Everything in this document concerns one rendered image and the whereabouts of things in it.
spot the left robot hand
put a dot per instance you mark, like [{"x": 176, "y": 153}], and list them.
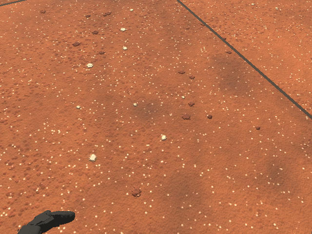
[{"x": 46, "y": 221}]

